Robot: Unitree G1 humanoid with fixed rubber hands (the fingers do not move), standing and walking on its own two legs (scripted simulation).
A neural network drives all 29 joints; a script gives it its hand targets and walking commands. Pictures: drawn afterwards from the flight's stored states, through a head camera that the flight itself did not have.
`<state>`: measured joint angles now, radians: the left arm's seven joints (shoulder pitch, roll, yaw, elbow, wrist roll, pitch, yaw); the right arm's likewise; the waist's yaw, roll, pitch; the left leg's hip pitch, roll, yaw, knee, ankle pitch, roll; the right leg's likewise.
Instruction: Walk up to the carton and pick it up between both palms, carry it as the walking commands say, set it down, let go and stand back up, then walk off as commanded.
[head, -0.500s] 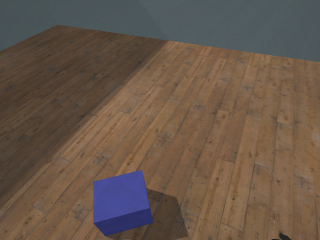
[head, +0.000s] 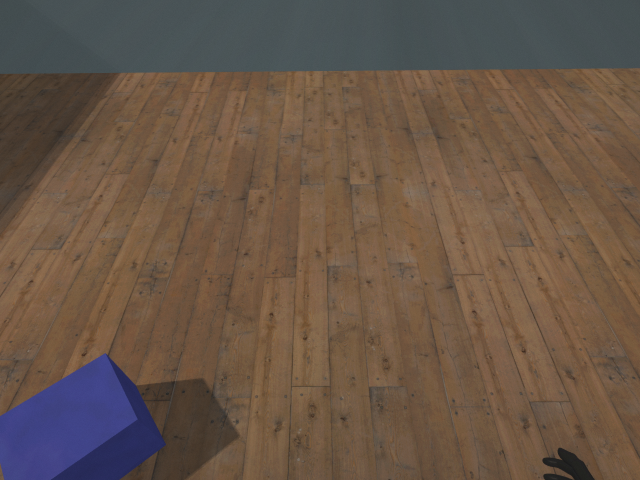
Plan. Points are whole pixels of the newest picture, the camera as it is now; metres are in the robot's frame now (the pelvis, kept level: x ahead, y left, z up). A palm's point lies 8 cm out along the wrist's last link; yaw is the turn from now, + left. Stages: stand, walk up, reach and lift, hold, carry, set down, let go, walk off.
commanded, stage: walk off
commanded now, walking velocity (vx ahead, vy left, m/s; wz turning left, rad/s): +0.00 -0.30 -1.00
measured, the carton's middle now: (85, 434) +0.31 +0.68 -0.64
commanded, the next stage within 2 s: none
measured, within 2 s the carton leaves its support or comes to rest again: neither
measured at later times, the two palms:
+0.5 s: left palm out of the picture +0.13 +0.05 -0.10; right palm out of the picture -0.07 -0.51 -0.07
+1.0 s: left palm out of the picture +0.11 -0.22 -0.09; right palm out of the picture -0.28 -0.65 -0.09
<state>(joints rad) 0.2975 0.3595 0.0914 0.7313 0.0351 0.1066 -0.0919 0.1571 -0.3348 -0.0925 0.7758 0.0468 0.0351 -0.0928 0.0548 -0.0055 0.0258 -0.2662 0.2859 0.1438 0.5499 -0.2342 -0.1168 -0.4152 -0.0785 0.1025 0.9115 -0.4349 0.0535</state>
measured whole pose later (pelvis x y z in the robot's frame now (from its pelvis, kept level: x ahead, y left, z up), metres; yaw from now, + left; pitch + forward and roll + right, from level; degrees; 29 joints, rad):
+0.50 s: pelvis -0.05 -0.18 +0.01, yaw -25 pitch +0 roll -1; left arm 0.27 0.33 0.06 0.73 0.04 0.10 -0.09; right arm 0.19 -0.34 -0.09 0.80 0.05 0.06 -0.09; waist 0.05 -0.03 0.05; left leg -0.23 0.12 0.17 0.54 -0.31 -0.01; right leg -0.56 0.07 0.07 1.21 -0.34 0.02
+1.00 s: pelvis -0.15 -0.36 +0.01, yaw -51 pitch +1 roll +2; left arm 0.28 0.31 0.05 0.73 0.04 0.07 -0.07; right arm 0.09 -0.33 -0.09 0.80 0.05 0.09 -0.05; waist 0.05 -0.01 0.08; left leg -0.41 0.00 0.08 0.98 -0.55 -0.11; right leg -0.36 0.17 0.14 0.48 -0.11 -0.10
